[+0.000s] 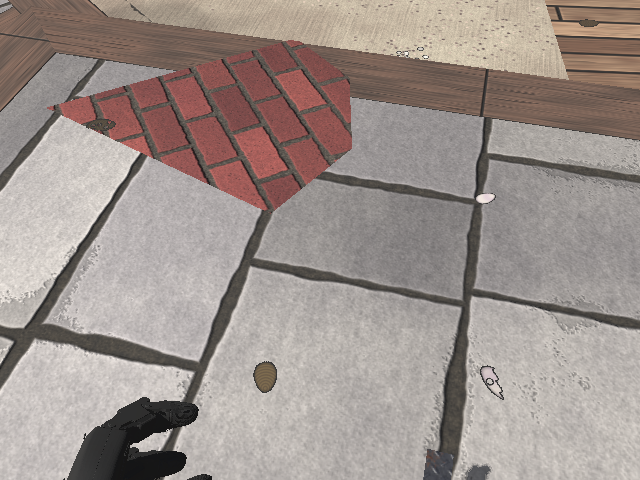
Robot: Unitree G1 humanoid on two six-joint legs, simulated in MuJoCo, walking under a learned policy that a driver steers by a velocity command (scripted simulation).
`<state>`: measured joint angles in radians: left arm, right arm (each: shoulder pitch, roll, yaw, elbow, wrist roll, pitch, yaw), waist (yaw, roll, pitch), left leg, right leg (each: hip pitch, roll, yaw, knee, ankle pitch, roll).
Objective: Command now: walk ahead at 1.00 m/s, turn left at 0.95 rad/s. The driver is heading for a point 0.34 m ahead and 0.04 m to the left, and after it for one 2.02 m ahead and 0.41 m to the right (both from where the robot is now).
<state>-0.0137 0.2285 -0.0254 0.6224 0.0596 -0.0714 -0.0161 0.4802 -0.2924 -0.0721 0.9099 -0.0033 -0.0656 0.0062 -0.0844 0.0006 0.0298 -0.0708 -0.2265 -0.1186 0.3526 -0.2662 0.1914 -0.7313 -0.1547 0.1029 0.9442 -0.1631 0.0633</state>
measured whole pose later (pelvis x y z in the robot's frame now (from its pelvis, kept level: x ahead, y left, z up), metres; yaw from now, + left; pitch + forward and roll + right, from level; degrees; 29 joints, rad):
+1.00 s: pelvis +0.40 -0.06 -0.01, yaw -22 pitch +0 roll +1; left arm 0.18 0.31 0.07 0.61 0.02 0.07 -0.04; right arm 0.21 -0.32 -0.07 0.67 -0.03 0.04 -0.01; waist -0.01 0.05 0.05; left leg -0.46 0.11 0.11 0.91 -0.49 -0.07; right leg -0.34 0.02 -0.01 0.66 -0.33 -0.06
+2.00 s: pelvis +0.39 -0.08 +0.01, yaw -1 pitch +1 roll +1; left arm 0.21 0.27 0.02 0.66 0.03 0.01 0.04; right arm 0.18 -0.33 -0.09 0.69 -0.01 0.10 0.07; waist 0.01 0.04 0.07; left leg -0.47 0.00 -0.01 1.01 -0.39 -0.06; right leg -0.17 -0.02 -0.14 0.42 -0.26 -0.04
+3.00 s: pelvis +0.96 -0.01 -0.01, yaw -23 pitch +3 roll +0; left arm 0.44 0.32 0.07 0.84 0.00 -0.07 -0.01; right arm -0.03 -0.26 0.05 0.57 -0.04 -0.06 0.03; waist 0.12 0.00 0.02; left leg -0.71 0.11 -0.08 0.62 0.03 -0.05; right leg 0.07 0.16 0.23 0.29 -0.38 -0.15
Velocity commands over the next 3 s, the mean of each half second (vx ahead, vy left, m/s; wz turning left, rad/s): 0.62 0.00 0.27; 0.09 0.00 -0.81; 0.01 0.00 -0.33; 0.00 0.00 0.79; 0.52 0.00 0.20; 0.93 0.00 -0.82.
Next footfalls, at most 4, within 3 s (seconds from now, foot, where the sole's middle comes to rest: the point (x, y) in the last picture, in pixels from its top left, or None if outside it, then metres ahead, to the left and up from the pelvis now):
0.18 right None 0.39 -0.17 -0.77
0.52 left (284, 462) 0.53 0.07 -0.77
0.94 right None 0.42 -0.16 -0.77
1.38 left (317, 460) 0.53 0.00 -0.77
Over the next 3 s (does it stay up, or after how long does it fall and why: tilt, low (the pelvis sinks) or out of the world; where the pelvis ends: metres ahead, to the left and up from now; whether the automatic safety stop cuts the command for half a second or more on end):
stays up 0.96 -0.01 -0.01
